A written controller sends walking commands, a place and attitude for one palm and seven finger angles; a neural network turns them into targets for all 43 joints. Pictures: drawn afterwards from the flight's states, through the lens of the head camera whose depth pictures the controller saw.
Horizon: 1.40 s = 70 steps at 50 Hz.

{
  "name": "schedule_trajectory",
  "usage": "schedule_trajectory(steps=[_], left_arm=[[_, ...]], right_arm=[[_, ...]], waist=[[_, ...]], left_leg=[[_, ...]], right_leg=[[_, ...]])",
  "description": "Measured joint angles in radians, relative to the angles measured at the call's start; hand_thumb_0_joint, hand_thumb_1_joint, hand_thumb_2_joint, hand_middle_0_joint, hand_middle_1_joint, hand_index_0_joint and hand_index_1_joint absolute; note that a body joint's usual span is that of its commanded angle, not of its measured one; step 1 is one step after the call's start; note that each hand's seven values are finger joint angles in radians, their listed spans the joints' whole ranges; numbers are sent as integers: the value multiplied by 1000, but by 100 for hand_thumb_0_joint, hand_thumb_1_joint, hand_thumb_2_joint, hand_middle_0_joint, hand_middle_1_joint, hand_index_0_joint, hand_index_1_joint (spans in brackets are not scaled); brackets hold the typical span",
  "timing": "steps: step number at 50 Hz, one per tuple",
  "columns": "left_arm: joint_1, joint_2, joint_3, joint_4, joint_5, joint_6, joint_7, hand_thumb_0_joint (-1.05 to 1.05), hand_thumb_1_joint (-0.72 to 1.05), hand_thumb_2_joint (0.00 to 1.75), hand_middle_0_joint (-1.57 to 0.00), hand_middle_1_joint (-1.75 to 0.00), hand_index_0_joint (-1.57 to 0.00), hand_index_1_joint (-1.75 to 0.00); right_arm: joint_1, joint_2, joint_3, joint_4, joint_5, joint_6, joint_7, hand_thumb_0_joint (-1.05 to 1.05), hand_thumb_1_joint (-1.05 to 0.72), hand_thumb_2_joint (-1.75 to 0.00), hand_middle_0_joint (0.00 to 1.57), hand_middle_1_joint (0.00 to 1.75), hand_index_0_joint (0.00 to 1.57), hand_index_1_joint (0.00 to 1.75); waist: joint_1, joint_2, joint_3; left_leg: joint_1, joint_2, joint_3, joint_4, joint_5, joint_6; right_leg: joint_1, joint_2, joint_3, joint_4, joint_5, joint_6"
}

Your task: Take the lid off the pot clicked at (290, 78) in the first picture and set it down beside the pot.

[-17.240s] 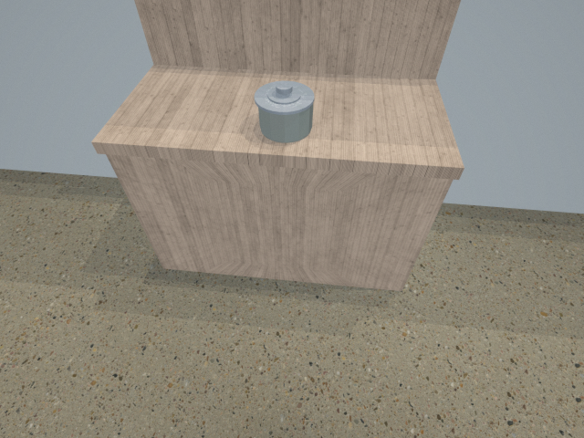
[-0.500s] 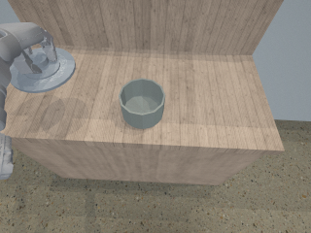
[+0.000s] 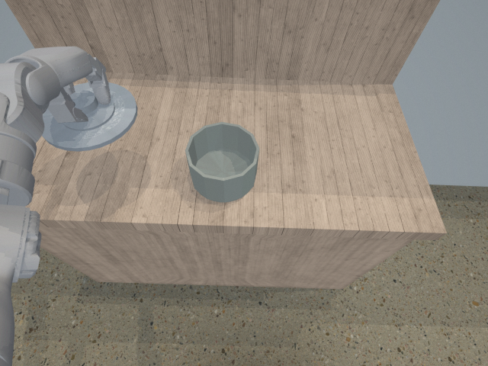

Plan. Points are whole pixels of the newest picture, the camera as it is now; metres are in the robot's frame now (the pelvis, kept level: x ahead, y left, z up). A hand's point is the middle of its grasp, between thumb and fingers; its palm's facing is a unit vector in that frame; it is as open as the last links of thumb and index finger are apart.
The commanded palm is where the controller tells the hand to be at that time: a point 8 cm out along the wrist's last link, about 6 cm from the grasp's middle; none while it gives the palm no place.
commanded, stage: lower the lid onto the table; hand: left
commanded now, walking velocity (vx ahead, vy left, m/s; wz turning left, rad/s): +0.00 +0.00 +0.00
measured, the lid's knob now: (82, 102) +0.51 +0.27 +0.11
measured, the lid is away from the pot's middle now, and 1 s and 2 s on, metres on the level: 0.23 0.24 0.25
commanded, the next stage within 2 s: none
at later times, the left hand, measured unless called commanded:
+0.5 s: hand (75, 122) +0.48 +0.28 +0.10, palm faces -0.44 -0.07 -0.89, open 7.0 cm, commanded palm +0.50 +0.28 +0.17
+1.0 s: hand (80, 136) +0.47 +0.28 +0.07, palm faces -0.47 -0.07 -0.88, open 7.0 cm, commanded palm +0.51 +0.28 +0.14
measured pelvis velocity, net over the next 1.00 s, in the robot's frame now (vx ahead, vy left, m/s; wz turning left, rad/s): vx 0.01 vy -0.02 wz -0.03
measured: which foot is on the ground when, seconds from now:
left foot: down 0.00-1.00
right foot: down 0.00-1.00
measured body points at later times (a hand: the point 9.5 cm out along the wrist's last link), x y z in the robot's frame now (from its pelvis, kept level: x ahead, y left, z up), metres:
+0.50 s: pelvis +0.01 -0.01 +0.00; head +0.10 +0.00 +0.44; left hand +0.49 +0.28 +0.15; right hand +0.03 -0.30 -0.12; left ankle -0.01 +0.04 -0.74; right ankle -0.03 -0.16 -0.74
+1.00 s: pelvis +0.01 -0.02 -0.01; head +0.11 -0.01 +0.43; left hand +0.49 +0.28 +0.12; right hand +0.03 -0.30 -0.13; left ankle -0.01 +0.04 -0.74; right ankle -0.03 -0.16 -0.74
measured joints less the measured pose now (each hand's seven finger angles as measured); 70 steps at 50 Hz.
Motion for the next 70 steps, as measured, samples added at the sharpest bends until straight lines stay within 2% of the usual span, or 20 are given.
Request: schedule_trajectory(steps=[8, 12, 29, 38, 42, 49, 70], left_arm=[[6, 20, 12, 49, 29, 8, 17, 2, 34, 66, -66, -94, -68, -96], [28, 34, 39, 45, 22, -11, 17, 2, 35, 66, -66, -94, -68, -96], [86, 61, 46, 50, 19, -54, 32, 2, 35, 66, -66, -94, -68, -96], [120, 70, 86, 42, 19, -85, 48, 2, 35, 66, -66, -94, -68, -95], [118, 70, 74, 58, 24, -76, 53, 2, 35, 66, -66, -94, -67, -96], [139, 66, 78, 47, 25, -95, 54, 2, 35, 66, -66, -94, -67, -95], [156, 77, 91, 87, 54, -125, 93, 2, 35, 66, -66, -94, -67, -95]], right_arm=[[23, -4, -3, 2, 1, 1, -5, 1, -91, -90, 20, 30, 20, 30], [36, -5, -5, 5, 0, 5, -8, 1, -91, -90, 20, 30, 20, 30], [29, -10, -6, 9, 3, 15, -20, 1, -91, -90, 20, 30, 20, 30], [26, -10, -5, 3, -1, 16, -24, 1, -91, -90, 20, 30, 20, 30], [27, -11, -6, 4, 1, 20, -22, 1, -91, -90, 20, 30, 20, 30], [33, -9, -6, 10, -1, 25, -27, 1, -91, -90, 20, 30, 20, 30], [69, -12, -4, 21, -3, 8, -46, 1, -91, -90, 20, 30, 20, 30]], waist=[[-18, 0, -1], [-21, -4, -1], [-20, -15, -8], [-22, -15, -12], [-20, -11, -15], [-19, -9, -15], [-39, -15, -28]], left_leg=[[-13, 9, 8, 9, -8, -4], [-16, 12, 9, 10, -10, -6], [-40, 28, 8, 38, -28, -17], [-54, 31, 10, 49, -34, -20], [-64, 33, 11, 58, -38, -20], [-77, 34, 10, 71, -42, -20], [-146, 41, 18, 133, -67, -14]], right_leg=[[-15, 8, 9, 5, -1, 4], [-17, 11, 11, 4, -2, 7], [-40, 26, 11, 23, -14, 7], [-57, 29, 13, 40, -22, 5], [-68, 31, 14, 48, -25, 5], [-81, 32, 14, 61, -29, 5], [-147, 38, 20, 112, -45, 3]])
